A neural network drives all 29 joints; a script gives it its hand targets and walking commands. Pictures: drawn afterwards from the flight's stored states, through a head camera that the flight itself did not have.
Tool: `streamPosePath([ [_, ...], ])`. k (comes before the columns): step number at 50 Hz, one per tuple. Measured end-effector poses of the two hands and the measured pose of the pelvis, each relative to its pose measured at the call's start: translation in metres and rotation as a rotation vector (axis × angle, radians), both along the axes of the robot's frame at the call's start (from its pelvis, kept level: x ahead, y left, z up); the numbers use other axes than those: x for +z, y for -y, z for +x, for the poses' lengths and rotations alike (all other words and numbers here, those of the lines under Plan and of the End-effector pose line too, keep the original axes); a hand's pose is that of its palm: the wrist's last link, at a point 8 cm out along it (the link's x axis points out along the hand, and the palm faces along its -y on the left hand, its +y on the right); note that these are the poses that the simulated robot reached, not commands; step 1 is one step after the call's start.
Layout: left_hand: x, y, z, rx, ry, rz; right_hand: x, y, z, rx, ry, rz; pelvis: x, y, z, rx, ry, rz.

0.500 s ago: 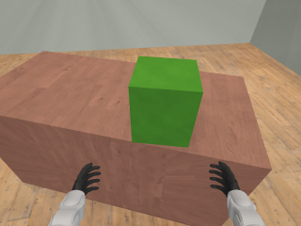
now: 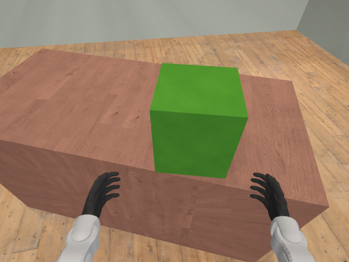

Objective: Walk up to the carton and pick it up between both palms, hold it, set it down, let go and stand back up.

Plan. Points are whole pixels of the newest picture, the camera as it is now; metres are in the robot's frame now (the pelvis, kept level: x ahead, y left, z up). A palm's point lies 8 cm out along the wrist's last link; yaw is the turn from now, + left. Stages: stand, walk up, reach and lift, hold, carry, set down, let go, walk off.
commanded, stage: reach and lift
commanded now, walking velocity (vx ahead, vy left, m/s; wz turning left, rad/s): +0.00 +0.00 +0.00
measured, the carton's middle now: (194, 122) +0.47 -0.01 +0.05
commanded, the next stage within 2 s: none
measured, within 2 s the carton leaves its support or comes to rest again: neither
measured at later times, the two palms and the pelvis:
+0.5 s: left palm (101, 164) +0.30 +0.21 +0.07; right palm (280, 169) +0.31 -0.20 +0.07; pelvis -0.01 -0.01 +0.01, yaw +0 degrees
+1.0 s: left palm (106, 125) +0.37 +0.21 +0.13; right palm (281, 131) +0.38 -0.19 +0.13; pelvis -0.02 -0.01 +0.00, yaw +0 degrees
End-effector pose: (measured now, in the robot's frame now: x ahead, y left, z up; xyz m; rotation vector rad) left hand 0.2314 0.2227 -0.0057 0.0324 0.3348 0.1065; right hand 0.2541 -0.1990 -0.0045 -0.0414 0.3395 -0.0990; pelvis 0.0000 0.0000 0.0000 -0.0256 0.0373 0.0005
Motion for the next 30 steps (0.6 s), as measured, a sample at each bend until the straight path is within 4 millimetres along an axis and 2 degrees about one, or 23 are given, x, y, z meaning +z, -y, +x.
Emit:
streamPosePath([
  [4, 0.016, 0.008, 0.019, -0.013, 0.074, -0.008, 0.023, 0.005, 0.013, -0.005, 0.078, -0.006, 0.002, 0.001, 0.003, -0.008, 0.008, 0.003],
  [11, 0.038, 0.019, 0.042, -0.034, 0.119, -0.015, 0.041, 0.007, 0.027, 0.007, 0.106, 0.008, 0.004, 0.003, 0.003, -0.014, 0.036, 0.005],
  [15, 0.039, 0.018, 0.045, -0.024, 0.085, -0.012, 0.049, 0.005, 0.032, 0.003, 0.107, 0.011, 0.005, 0.006, 0.0, -0.01, 0.05, 0.009],
  [20, 0.059, 0.016, 0.051, -0.012, 0.129, -0.014, 0.066, 0.001, 0.04, 0.005, 0.142, 0.029, 0.006, 0.01, -0.004, -0.007, 0.056, 0.012],
  [24, 0.071, 0.013, 0.066, 0.0, 0.099, -0.016, 0.072, -0.002, 0.056, 0.007, 0.097, 0.028, 0.005, 0.011, -0.01, -0.002, 0.046, 0.015],
  [30, 0.093, 0.014, 0.09, -0.005, 0.109, -0.03, 0.094, -0.01, 0.079, 0.011, 0.115, 0.028, 0.005, 0.012, -0.014, 0.003, 0.034, 0.016],
])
